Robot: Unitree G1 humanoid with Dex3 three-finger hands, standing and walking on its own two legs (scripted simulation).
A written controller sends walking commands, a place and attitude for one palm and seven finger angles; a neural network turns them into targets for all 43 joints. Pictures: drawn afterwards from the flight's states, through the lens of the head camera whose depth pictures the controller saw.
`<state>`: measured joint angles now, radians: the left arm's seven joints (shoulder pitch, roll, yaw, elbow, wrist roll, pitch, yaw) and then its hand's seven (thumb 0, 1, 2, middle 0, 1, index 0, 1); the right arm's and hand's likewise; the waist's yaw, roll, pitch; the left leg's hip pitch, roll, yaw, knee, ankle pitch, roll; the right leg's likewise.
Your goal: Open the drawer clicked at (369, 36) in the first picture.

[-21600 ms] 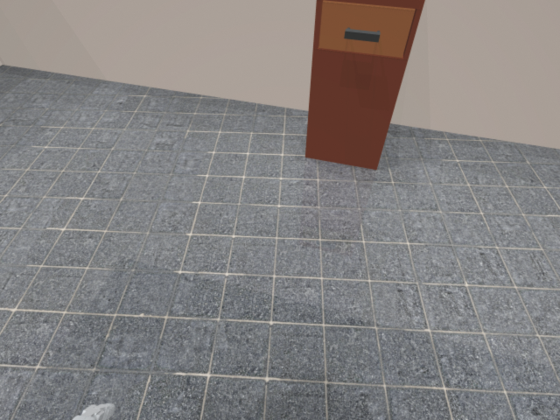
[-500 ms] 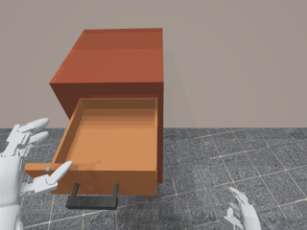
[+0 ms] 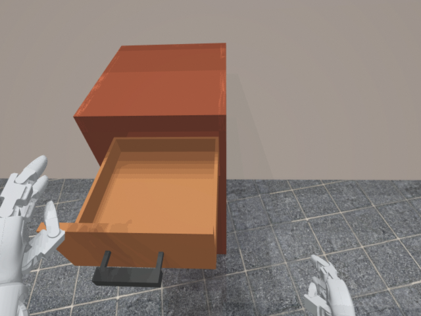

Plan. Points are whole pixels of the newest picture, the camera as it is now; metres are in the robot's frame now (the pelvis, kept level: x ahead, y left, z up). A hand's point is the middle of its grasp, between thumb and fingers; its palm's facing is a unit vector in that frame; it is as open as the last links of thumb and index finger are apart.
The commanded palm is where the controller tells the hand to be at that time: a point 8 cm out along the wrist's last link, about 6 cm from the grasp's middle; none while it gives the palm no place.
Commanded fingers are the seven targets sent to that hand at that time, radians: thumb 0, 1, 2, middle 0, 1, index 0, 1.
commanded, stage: step back with the hand held close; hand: left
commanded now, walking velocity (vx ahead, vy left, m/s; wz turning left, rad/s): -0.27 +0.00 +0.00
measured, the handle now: (131, 266) +0.22 +0.21 -0.07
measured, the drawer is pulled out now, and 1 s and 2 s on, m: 0.30 0.30 0.30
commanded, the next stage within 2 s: stop stepping back and stand still in 1.24 s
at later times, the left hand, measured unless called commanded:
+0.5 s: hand (32, 265) +0.14 +0.25 +0.15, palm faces +0.32 -0.80 -0.51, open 7.4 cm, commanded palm +0.07 +0.30 +0.17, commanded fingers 0.00 0.90 0.90 -0.20 -0.30 -0.20 -0.30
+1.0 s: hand out of the picture +0.07 +0.25 +0.15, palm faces +0.35 -0.82 -0.45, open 7.4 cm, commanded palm +0.00 +0.30 +0.17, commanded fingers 0.00 0.90 0.90 -0.20 -0.30 -0.20 -0.30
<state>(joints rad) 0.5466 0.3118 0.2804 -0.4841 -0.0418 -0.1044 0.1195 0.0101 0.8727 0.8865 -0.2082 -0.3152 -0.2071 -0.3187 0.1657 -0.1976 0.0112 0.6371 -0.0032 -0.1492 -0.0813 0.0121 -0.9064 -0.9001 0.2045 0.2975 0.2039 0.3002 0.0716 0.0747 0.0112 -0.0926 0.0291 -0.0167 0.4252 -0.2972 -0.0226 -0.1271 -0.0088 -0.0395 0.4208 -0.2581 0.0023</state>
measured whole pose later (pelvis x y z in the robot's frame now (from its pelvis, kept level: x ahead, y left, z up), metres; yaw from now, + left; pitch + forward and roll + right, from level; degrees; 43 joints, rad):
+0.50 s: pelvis -0.05 +0.02 -0.01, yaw +0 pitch +2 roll +0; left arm 0.66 0.41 0.38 -0.62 -0.04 -0.20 0.13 0.01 0.89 0.89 -0.21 -0.30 -0.21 -0.31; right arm 0.16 -0.20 -0.02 0.54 0.01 -0.06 -0.09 0.01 -0.91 -0.90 0.20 0.30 0.20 0.30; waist 0.00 -0.01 0.04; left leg -0.32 -0.01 -0.01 0.53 -0.25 0.00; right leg -0.35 -0.04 -0.03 0.52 -0.21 0.02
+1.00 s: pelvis -0.13 +0.02 -0.02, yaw +0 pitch +3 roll -2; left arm 0.61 0.39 0.39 -0.64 -0.04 -0.25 0.15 0.01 0.89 0.90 -0.21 -0.30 -0.21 -0.31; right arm 0.16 -0.19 0.01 0.59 0.00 -0.14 -0.07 0.01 -0.90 -0.90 0.21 0.30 0.21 0.30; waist 0.00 0.00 0.05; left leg -0.49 0.03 -0.04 0.61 -0.17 0.00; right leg -0.38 0.03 0.00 0.57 -0.24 0.01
